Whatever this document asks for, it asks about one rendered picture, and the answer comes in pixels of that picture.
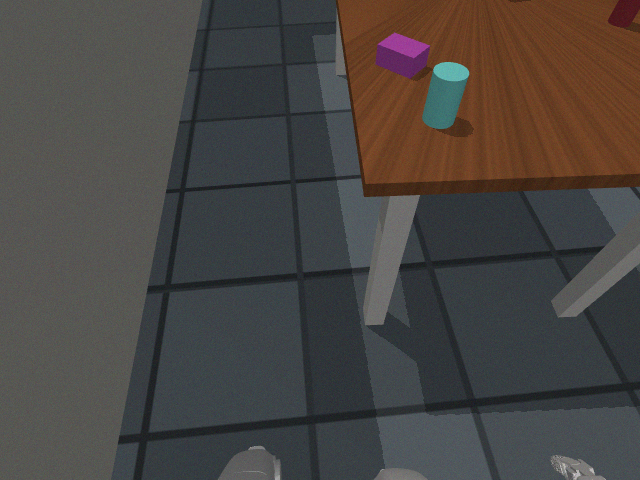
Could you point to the table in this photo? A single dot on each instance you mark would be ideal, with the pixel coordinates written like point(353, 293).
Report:
point(552, 102)

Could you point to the right robot hand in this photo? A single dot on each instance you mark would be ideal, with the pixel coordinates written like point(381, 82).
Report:
point(572, 469)

